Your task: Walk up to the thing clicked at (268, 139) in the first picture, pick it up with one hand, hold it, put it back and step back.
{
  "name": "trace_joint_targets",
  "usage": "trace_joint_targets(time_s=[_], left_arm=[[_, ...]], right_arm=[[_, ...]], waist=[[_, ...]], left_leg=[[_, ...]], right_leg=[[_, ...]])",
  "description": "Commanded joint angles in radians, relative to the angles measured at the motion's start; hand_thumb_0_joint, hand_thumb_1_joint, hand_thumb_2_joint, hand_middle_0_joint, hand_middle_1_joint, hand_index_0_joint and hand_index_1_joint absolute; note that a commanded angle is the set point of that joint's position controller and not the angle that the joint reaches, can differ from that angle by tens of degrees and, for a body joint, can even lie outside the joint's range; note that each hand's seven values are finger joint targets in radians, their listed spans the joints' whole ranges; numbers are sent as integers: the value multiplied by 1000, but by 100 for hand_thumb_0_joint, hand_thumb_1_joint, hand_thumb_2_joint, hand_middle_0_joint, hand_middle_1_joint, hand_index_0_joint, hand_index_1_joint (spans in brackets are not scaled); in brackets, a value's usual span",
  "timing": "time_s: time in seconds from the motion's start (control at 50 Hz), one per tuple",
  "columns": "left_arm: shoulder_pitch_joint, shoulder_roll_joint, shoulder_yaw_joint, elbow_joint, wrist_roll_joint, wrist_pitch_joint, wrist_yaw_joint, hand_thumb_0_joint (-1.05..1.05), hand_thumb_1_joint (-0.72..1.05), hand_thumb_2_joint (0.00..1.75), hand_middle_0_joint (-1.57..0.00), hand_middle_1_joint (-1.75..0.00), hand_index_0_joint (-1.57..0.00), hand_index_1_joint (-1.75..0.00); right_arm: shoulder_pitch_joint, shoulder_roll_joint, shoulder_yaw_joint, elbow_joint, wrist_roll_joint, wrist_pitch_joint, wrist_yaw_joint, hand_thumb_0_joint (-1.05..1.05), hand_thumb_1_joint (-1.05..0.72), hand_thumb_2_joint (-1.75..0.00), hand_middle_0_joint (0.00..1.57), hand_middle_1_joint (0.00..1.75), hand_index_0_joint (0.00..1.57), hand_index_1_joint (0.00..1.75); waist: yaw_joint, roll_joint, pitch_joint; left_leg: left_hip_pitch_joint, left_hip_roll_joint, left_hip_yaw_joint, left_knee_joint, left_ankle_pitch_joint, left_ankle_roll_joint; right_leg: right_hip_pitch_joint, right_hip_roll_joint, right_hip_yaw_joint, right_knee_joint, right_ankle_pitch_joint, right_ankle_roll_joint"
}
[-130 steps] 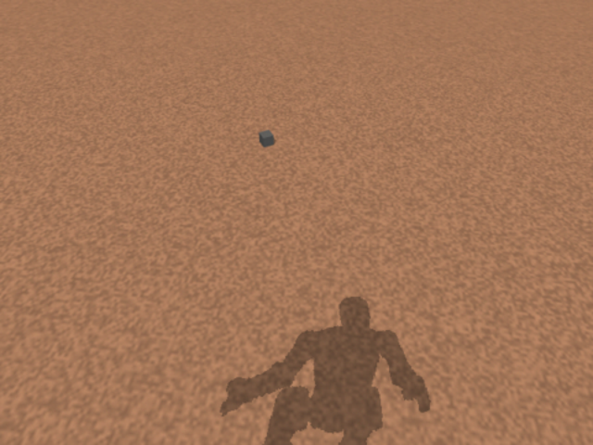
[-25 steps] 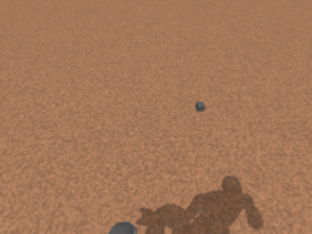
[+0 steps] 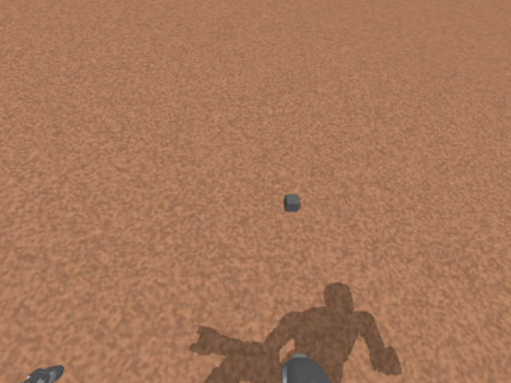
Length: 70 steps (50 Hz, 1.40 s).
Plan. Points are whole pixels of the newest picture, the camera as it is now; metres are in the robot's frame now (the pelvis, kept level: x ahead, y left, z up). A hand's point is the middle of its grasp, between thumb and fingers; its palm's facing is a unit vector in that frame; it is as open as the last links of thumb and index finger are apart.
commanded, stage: walk up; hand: left
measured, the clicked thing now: (291, 202) +1.01 -0.29 -0.73
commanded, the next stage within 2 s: none
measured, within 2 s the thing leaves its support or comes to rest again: neither
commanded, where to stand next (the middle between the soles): +0.67 -0.58 m, yaw +9 degrees
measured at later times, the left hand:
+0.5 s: hand (175, 375) +0.17 +0.12 -0.15, palm faces +0.09 -0.94 -0.33, open 7.4 cm
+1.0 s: hand (261, 267) +0.37 -0.04 -0.14, palm faces +0.04 -0.91 -0.41, open 7.4 cm
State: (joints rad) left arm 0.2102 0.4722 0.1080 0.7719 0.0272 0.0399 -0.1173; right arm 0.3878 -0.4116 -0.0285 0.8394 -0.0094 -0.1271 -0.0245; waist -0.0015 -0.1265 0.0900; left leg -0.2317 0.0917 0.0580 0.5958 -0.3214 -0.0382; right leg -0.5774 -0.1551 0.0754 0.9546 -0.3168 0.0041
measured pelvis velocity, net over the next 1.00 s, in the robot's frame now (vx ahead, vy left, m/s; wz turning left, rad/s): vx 0.30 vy -0.34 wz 0.06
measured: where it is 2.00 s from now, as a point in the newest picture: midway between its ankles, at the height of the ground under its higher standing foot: (371, 290)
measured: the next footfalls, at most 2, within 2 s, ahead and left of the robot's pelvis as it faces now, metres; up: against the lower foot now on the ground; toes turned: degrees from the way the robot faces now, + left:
right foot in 0.10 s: +0.19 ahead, -0.23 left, +0.00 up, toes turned -4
left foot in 0.52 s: +0.31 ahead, -0.07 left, +0.00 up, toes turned +10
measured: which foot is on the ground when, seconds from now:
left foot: down 0.00-0.14, up 0.16-0.50, down 0.52-0.94, up 0.96-1.00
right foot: up 0.00-0.08, down 0.10-0.54, up 0.56-0.90, down 0.92-1.00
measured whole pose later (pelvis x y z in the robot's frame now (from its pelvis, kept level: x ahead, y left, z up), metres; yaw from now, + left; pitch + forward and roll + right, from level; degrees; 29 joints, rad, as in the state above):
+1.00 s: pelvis +0.30 -0.34 -0.03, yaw +4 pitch -3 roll +0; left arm 0.25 0.46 0.13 0.80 0.05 0.03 -0.11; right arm 0.35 -0.52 -0.08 0.93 -0.03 -0.05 -0.06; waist 0.00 0.01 0.05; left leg -0.39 0.19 -0.06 0.98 -0.53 0.04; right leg -0.47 -0.09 -0.03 0.84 -0.33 0.03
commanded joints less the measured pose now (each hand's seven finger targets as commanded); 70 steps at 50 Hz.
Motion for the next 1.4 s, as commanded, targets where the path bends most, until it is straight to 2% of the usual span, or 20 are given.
trace_joint_targets(time_s=[0.0, 0.08, 0.12, 0.14, 0.24, 0.38, 0.48, 0.52, 0.56, 0.66, 0.9, 0.92, 0.94, 0.98, 1.08, 1.2, 1.28, 1.32, 1.34, 1.38], left_arm=[[-27, 138, 56, -77, -5, -28, -16, 0, 90, 90, -20, -30, -20, -30], [172, 201, 103, 17, 6, -38, -2, 0, 90, 90, -20, -30, -20, -30], [232, 339, 123, 6, 22, -58, 26, 0, 90, 90, -20, -30, -20, -30], [116, 365, 121, -20, 6, -57, 31, 0, 90, 90, -20, -30, -20, -30], [22, 207, 72, -37, 1, -73, 46, 0, 90, 90, -20, -30, -20, -30], [54, 180, 47, -94, 16, -73, 38, 0, 90, 90, -20, -30, -20, -30], [31, 145, 23, -134, 13, -52, 32, 0, 90, 90, -20, -30, -20, -30], [115, 51, 4, -147, 15, -54, 34, 0, 90, 90, -20, -30, -20, -30], [127, 223, 49, -110, 25, -17, 46, 0, 90, 90, -20, -30, -20, -30], [124, 170, 57, -68, 16, -10, 30, 0, 90, 90, -20, -30, -20, -30], [196, 188, 97, 23, 16, -11, -1, 0, 90, 90, -20, -30, -20, -30], [275, 236, 113, 49, 30, -21, 11, 0, 90, 90, -20, -30, -20, -30], [307, 302, 118, 34, 40, -31, 26, 0, 90, 90, -20, -30, -20, -30], [110, 368, 115, -41, 9, -38, 40, 0, 90, 90, -20, -30, -20, -30], [52, 211, 65, -42, 10, -59, 54, 0, 90, 90, -20, -30, -20, -30], [121, 184, 43, -73, 20, -62, 54, 0, 90, 90, -20, -30, -20, -30], [35, 177, 32, -120, 13, -45, 50, 0, 90, 90, -20, -30, -20, -30], [74, 105, 5, -135, 5, -47, 48, 0, 90, 90, -20, -30, -20, -30], [112, 51, -4, -138, 9, -46, 48, 0, 90, 90, -20, -30, -20, -30], [162, 212, 37, -100, 25, -9, 57, 0, 90, 90, -20, -30, -20, -30]], right_arm=[[-55, -373, -118, -65, 1, -29, -18, 0, -90, -90, 20, 30, 20, 30], [-83, -299, -99, -60, -10, 2, -28, 0, -90, -90, 20, 30, 20, 30], [-40, -175, -51, -89, 14, 13, -39, 0, -90, -90, 20, 30, 20, 30], [-15, -254, -75, -64, -2, 26, -52, 0, -90, -90, 20, 30, 20, 30], [37, -260, -77, 52, 19, 14, -21, 0, -90, -90, 20, 30, 20, 30], [-36, -231, -70, 16, 9, 13, -7, 0, -90, -90, 20, 30, 20, 30], [138, -242, -94, 48, 7, 0, -32, 0, -90, -90, 20, 30, 20, 30], [237, -369, -130, 32, -15, -4, -58, 0, -90, -90, 20, 30, 20, 30], [114, -397, -139, -19, 25, 4, -71, 0, -90, -90, 20, 30, 20, 30], [16, -312, -104, -20, 12, -9, -56, 0, -90, -90, 20, 30, 20, 30], [-107, -341, -115, -16, -24, 21, -38, 0, -90, -90, 20, 30, 20, 30], [-77, -260, -90, -11, -27, 32, -39, 0, -90, -90, 20, 30, 20, 30], [-84, -167, -55, -29, -13, 40, -42, 0, -90, -90, 20, 30, 20, 30], [-87, -287, -93, -21, 0, 42, -60, 0, -90, -90, 20, 30, 20, 30], [33, -276, -81, 99, 15, 28, -31, 0, -90, -90, 20, 30, 20, 30], [-49, -239, -72, 52, 4, 19, -18, 0, -90, -90, 20, 30, 20, 30], [65, -212, -76, 68, 9, 7, -27, 0, -90, -90, 20, 30, 20, 30], [200, -285, -108, 93, -6, 1, -52, 0, -90, -90, 20, 30, 20, 30], [222, -359, -130, 75, -23, 3, -65, 0, -90, -90, 20, 30, 20, 30], [98, -398, -142, 12, 18, 11, -77, 0, -90, -90, 20, 30, 20, 30]], waist=[[15, 319, -74], [138, 110, -181], [175, -335, -131], [114, -254, -112], [35, -109, -50], [64, -5, -39], [-47, 138, -104], [-68, 399, -208], [-43, 181, -122], [13, 170, -30], [109, 158, -130], [155, -72, -140], [186, -291, -68], [100, -225, 1], [34, -111, -9], [79, -17, -29], [-9, 55, -67], [-79, 237, -162], [-74, 374, -192], [-38, 195, -143]], left_leg=[[-105, 166, -94, -206, 164, 215], [-257, 107, -7, 211, 94, 156], [-637, -118, 21, 676, -273, 84], [-606, -45, -60, 756, -251, 85], [-405, 21, -57, 508, -31, 86], [-294, -7, 0, 195, 23, 69], [175, -65, 17, -50, 193, 102], [446, 312, -587, -199, 30, 243], [265, 463, -789, -299, -173, 376], [-31, 234, -257, -233, 177, 261], [-302, 115, -12, 80, -263, 162], [-409, 36, 73, 352, -296, 136], [-616, -79, 52, 625, -317, 92], [-603, -18, -87, 695, -208, 84], [-422, 8, -41, 490, -53, 78], [-342, -22, -5, 227, -48, 76], [-13, -64, 30, -12, 141, 85], [327, 17, -143, -143, 147, 137], [452, 275, -569, -209, 57, 237], [291, 451, -763, -289, -142, 382]], right_leg=[[176, 17, -71, -217, 75, -16], [532, 103, -145, -332, 29, -39], [592, -186, 422, -720, -339, -125], [538, -248, 559, -778, -439, -192], [341, -66, 116, -622, -30, -202], [344, -111, 76, -663, 23, -233], [146, -6, -76, -335, 235, -136], [-168, 161, -130, 99, -207, -27], [-199, 82, 45, 298, -215, -8], [-39, 49, 54, 225, -59, 4], [441, 105, -159, -281, -33, -17], [532, 95, -102, -379, -149, -34], [492, -79, 283, -608, -427, -82], [345, -213, 554, -824, -590, -189], [291, -62, 177, -642, -211, -200], [366, -113, 155, -648, -9, -230], [222, -67, 32, -500, 98, -181], [33, 66, -92, -131, 212, -84], [-198, 166, -108, 61, -165, -24], [-205, 89, 44, 265, -218, 0]])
